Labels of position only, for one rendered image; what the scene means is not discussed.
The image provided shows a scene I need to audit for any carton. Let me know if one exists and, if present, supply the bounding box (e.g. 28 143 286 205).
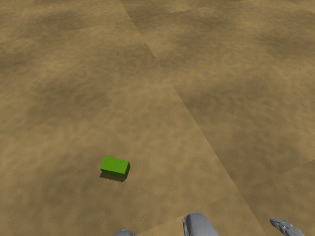
100 156 130 179

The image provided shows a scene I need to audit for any right robot hand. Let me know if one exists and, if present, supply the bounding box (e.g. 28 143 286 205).
270 218 304 236

